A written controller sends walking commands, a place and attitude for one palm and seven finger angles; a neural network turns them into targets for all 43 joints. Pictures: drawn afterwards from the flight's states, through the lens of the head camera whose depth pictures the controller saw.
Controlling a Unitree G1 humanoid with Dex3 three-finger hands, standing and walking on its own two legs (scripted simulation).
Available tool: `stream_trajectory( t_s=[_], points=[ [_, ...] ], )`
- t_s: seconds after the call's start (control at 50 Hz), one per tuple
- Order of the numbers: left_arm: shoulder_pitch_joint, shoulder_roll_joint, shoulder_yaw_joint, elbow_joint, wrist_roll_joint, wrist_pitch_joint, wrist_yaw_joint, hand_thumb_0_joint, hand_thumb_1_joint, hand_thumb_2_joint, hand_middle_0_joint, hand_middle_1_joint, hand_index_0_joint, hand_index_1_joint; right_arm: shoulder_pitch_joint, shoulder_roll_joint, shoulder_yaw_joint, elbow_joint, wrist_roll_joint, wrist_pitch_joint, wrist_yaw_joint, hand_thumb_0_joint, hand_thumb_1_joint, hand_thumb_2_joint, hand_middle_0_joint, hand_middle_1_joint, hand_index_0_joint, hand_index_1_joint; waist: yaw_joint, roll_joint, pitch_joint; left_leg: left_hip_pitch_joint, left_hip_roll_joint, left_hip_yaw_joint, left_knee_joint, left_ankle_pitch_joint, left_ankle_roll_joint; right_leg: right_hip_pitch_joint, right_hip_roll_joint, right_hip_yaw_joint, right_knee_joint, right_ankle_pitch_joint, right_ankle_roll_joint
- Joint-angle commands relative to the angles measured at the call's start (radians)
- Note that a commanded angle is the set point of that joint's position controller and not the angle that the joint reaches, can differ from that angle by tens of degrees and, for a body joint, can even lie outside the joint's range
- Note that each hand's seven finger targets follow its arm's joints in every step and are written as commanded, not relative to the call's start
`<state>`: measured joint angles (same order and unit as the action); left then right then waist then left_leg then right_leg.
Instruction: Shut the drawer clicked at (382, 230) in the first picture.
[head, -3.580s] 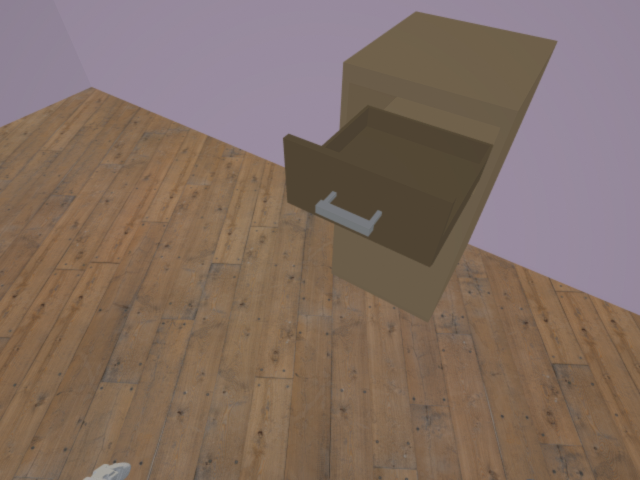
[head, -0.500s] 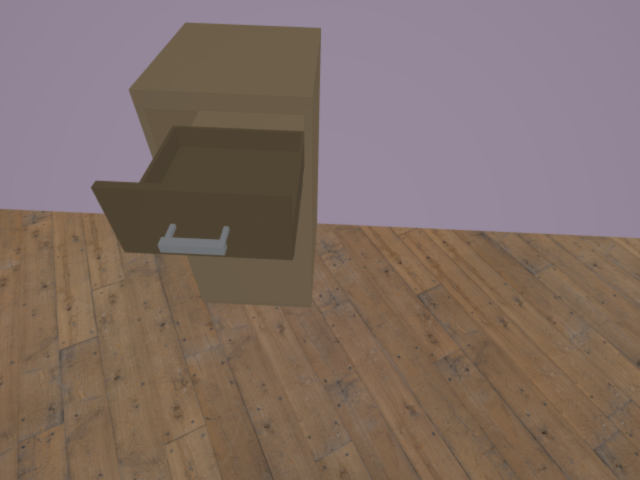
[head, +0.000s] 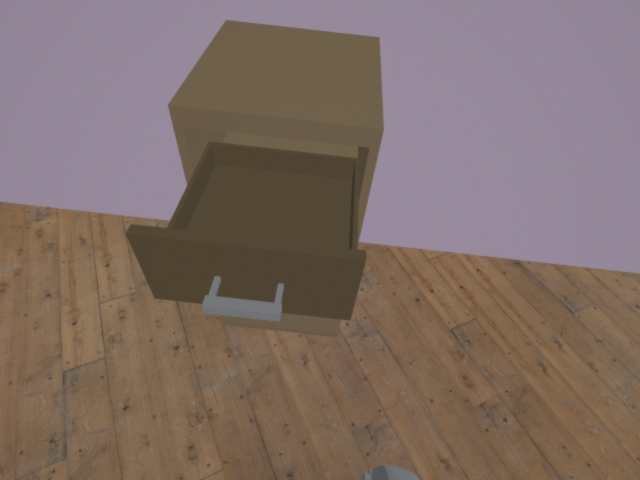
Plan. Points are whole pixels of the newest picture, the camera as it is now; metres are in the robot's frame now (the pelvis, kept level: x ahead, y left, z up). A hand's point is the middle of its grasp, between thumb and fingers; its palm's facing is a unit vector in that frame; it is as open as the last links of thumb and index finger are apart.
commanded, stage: come to a stop and stand still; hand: left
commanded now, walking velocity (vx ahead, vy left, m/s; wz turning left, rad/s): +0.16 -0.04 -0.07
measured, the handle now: (245, 297) +0.39 +0.15 -0.07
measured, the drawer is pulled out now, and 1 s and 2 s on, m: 0.29 0.29 0.29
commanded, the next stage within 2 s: look again from close up in 1.74 s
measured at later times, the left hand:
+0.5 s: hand out of the picture +0.12 +0.16 -0.18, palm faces +0.01 -0.97 -0.23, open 7.2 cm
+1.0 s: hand out of the picture +0.02 +0.14 -0.17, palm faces +0.05 -0.98 -0.19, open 7.3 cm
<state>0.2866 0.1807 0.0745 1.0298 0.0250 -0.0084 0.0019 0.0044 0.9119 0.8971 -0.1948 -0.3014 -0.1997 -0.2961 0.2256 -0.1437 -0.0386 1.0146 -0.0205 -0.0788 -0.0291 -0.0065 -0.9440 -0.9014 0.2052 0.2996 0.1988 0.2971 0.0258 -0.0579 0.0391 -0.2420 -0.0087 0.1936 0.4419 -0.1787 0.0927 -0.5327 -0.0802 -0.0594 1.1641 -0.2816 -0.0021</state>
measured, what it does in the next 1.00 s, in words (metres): steps on the spot: right foot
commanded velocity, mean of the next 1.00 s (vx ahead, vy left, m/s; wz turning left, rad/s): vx -0.05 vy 0.01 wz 0.00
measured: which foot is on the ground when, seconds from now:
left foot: down 0.00-1.00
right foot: up 0.00-0.24, down 0.26-1.00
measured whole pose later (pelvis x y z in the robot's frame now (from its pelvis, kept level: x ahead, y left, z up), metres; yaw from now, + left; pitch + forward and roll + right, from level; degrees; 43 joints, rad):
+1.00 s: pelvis +0.05 -0.02 +0.00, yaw +1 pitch -1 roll +0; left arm 0.37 0.11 -0.01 1.11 0.02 0.00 0.03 0.00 0.91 0.90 -0.20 -0.30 -0.20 -0.30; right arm 0.34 -0.15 0.00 1.05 -0.03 -0.01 -0.01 0.00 -0.91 -0.90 0.20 0.30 0.19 0.30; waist 0.00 0.04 0.00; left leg -0.22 0.01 0.16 0.52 -0.29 0.05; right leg -0.31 -0.06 -0.10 0.52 -0.21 -0.01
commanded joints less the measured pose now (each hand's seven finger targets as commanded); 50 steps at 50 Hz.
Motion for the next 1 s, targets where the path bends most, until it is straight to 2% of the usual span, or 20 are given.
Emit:
stream_trajectory(
  t_s=[0.0,0.08,0.18,0.22,0.26,0.28,0.3,0.32,0.38,0.56,0.64,0.72,0.8,0.82,0.84,0.86,0.88,0.9,0.92,0.98],
  points=[
    [0.081,0.013,-0.002,-0.035,0.005,0.01,-0.004,0.0,0.9,0.9,-0.2,-0.3,-0.2,-0.3,0.089,-0.107,-0.025,-0.008,-0.001,-0.005,0.003,0.0,-0.9,-0.9,0.2,0.3,0.2,0.3,-0.003,0.087,0.038,-0.026,0.314,-0.243,-0.306,0.031,0.101,0.002,-0.057,0.053,-0.154,0.04,0.008],
    [0.003,0.001,-0.005,-0.06,0.007,0.012,-0.003,0.0,0.9,0.9,-0.2,-0.3,-0.2,-0.3,0.121,-0.119,-0.029,0.012,-0.006,0.009,0.003,0.0,-0.9,-0.9,0.2,0.3,0.2,0.3,-0.03,0.093,0.056,0.021,0.31,-0.246,-0.309,-0.062,0.107,0.033,-0.042,0.019,-0.33,0.02,0.011],
    [0.011,-0.014,-0.028,-0.028,-0.001,0.008,0.023,0.0,0.9,0.9,-0.2,-0.3,-0.2,-0.3,0.133,-0.096,-0.009,0.052,-0.005,0.026,-0.016,0.0,-0.9,-0.9,0.2,0.3,0.2,0.3,-0.025,0.095,-0.019,0.083,0.273,-0.182,-0.114,0.458,0.061,0.241,0.013,-0.008,-0.577,0.073,0.018],
    [0.057,0.023,-0.022,-0.006,-0.002,0.001,0.032,0.0,0.9,0.9,-0.2,-0.3,-0.2,-0.3,0.131,-0.087,-0.011,0.072,0.004,0.034,-0.017,0.0,-0.9,-0.9,0.2,0.3,0.2,0.3,-0.003,0.09,-0.027,0.071,0.232,-0.161,-0.029,0.455,0.0,0.33,0.001,0.007,-0.728,0.249,0.013],
    [0.065,0.075,-0.015,-0.003,-0.002,-0.007,0.042,0.0,0.9,0.9,-0.2,-0.3,-0.2,-0.3,0.16,-0.047,-0.016,0.068,0.015,0.043,-0.016,0.0,-0.9,-0.9,0.2,0.3,0.2,0.3,-0.026,0.036,-0.052,-0.004,0.146,-0.121,0.011,0.242,-0.071,0.402,-0.11,0.14,-0.678,0.688,-0.042],
    [0.049,0.089,-0.016,-0.007,-0.006,-0.005,0.042,0.0,0.9,0.9,-0.2,-0.3,-0.2,-0.3,0.174,-0.033,-0.018,0.071,0.018,0.052,-0.014,0.0,-0.9,-0.9,0.2,0.3,0.2,0.3,-0.041,0.054,-0.042,-0.007,0.125,-0.122,0.0,0.171,-0.085,0.386,-0.148,0.136,-0.66,0.742,-0.064],
    [0.029,0.098,-0.012,-0.011,-0.006,-0.003,0.044,0.0,0.9,0.9,-0.2,-0.3,-0.2,-0.3,0.183,-0.03,-0.02,0.075,0.016,0.064,-0.013,0.0,-0.9,-0.9,0.2,0.3,0.2,0.3,-0.045,0.039,-0.042,-0.009,0.127,-0.12,0.0,0.191,-0.094,0.383,-0.147,0.147,-0.636,0.751,-0.079],
    [0.021,0.1,-0.008,-0.016,-0.007,-0.001,0.048,0.0,0.9,0.9,-0.2,-0.3,-0.2,-0.3,0.187,-0.036,-0.023,0.079,0.013,0.074,-0.015,0.0,-0.9,-0.9,0.2,0.3,0.2,0.3,-0.046,-0.012,-0.085,0.02,0.125,-0.11,0.025,0.197,-0.097,0.381,-0.139,0.155,-0.625,0.746,-0.089],
    [-0.014,0.097,-0.007,-0.034,-0.008,0.014,0.051,0.0,0.9,0.9,-0.2,-0.3,-0.2,-0.3,0.179,-0.042,-0.03,0.07,0.011,0.087,-0.014,0.0,-0.9,-0.9,0.2,0.3,0.2,0.3,-0.044,0.002,-0.111,0.07,0.122,-0.102,0.065,0.162,-0.091,0.32,-0.141,0.15,-0.657,0.599,-0.096],
    [-0.055,0.063,-0.012,-0.046,0.0,0.029,0.046,0.0,0.9,0.9,-0.2,-0.3,-0.2,-0.3,0.128,-0.055,-0.024,0.042,0.0,0.089,0.004,0.0,-0.9,-0.9,0.2,0.3,0.2,0.3,-0.027,0.054,-0.005,-0.035,0.141,-0.166,-0.084,-0.166,-0.058,0.226,-0.039,0.118,-0.732,0.012,-0.049],
    [-0.006,0.046,-0.021,-0.014,0.002,0.018,0.039,0.0,0.9,0.9,-0.2,-0.3,-0.2,-0.3,0.114,-0.063,-0.017,0.051,-0.003,0.077,0.009,0.0,-0.9,-0.9,0.2,0.3,0.2,0.3,-0.014,0.067,0.007,-0.046,0.137,-0.18,-0.151,-0.279,-0.053,0.25,-0.019,0.104,-0.769,-0.039,-0.031],
    [0.027,0.035,-0.034,0.021,0.002,0.009,0.035,0.0,0.9,0.9,-0.2,-0.3,-0.2,-0.3,0.122,-0.061,-0.007,0.068,-0.001,0.074,0.01,0.0,-0.9,-0.9,0.2,0.3,0.2,0.3,-0.017,0.069,0.078,-0.049,0.135,-0.182,-0.197,-0.314,-0.055,0.229,-0.013,0.104,-0.817,-0.051,-0.022],
    [0.061,0.028,-0.042,0.046,0.0,0.0,0.035,0.0,0.9,0.9,-0.2,-0.3,-0.2,-0.3,0.143,-0.06,0.002,0.084,0.004,0.071,0.008,0.0,-0.9,-0.9,0.2,0.3,0.2,0.3,-0.022,0.04,0.099,-0.022,0.135,-0.176,-0.209,-0.269,-0.056,0.224,-0.014,0.105,-0.845,-0.017,-0.019],
    [0.123,0.065,-0.065,0.07,0.002,-0.005,0.074,0.0,0.9,0.9,-0.2,-0.3,-0.2,-0.3,0.049,-0.133,0.007,-0.003,0.009,0.06,0.018,0.0,-0.9,-0.9,0.2,0.3,0.2,0.3,0.0,0.08,0.115,-0.093,0.157,-0.104,-0.024,-0.13,-0.084,0.265,-0.058,0.068,-0.745,0.137,-0.017],
    [0.091,0.097,-0.059,0.024,-0.002,-0.018,0.06,0.0,0.9,0.9,-0.2,-0.3,-0.2,-0.3,0.087,-0.072,0.018,-0.021,0.001,0.065,0.023,0.0,-0.9,-0.9,0.2,0.3,0.2,0.3,-0.02,0.082,-0.002,-0.06,0.086,-0.135,-0.013,-0.232,-0.087,0.257,-0.085,0.146,-0.79,-0.123,-0.049],
    [0.071,0.103,-0.053,0.016,0.0,-0.022,0.05,0.0,0.9,0.9,-0.2,-0.3,-0.2,-0.3,0.121,-0.07,0.017,-0.008,-0.003,0.06,0.023,0.0,-0.9,-0.9,0.2,0.3,0.2,0.3,-0.043,0.097,0.021,-0.032,0.085,-0.143,-0.035,-0.234,-0.076,0.173,-0.082,0.157,-0.803,-0.219,-0.067],
    [0.065,0.097,-0.057,0.009,-0.003,-0.024,0.045,0.0,0.9,0.9,-0.2,-0.3,-0.2,-0.3,0.164,-0.073,0.02,-0.005,-0.004,0.058,0.023,0.0,-0.9,-0.9,0.2,0.3,0.2,0.3,-0.056,0.108,-0.018,-0.01,0.095,-0.156,-0.042,-0.227,-0.067,0.173,-0.065,0.132,-0.794,-0.201,-0.066],
    [0.059,0.095,-0.055,0.004,-0.002,-0.021,0.04,0.0,0.9,0.9,-0.2,-0.3,-0.2,-0.3,0.178,-0.076,0.021,-0.008,-0.005,0.057,0.022,0.0,-0.9,-0.9,0.2,0.3,0.2,0.3,-0.057,0.159,-0.021,-0.012,0.107,-0.169,-0.074,-0.266,-0.061,0.171,-0.048,0.104,-0.779,-0.188,-0.066],
    [0.067,0.075,-0.057,0.004,-0.003,-0.02,0.039,0.0,0.9,0.9,-0.2,-0.3,-0.2,-0.3,0.176,-0.081,0.02,-0.01,-0.006,0.057,0.02,0.0,-0.9,-0.9,0.2,0.3,0.2,0.3,-0.053,0.159,-0.015,-0.041,0.12,-0.194,-0.104,-0.293,-0.054,0.189,-0.028,0.084,-0.749,-0.152,-0.059],
    [0.094,0.032,-0.072,0.022,-0.004,-0.023,0.035,0.0,0.9,0.9,-0.2,-0.3,-0.2,-0.3,0.17,-0.088,0.026,-0.017,0.002,0.054,0.017,0.0,-0.9,-0.9,0.2,0.3,0.2,0.3,-0.038,0.056,0.049,-0.099,0.129,-0.212,-0.137,-0.284,-0.044,0.232,-0.017,0.079,-0.745,-0.069,-0.051]
  ],
)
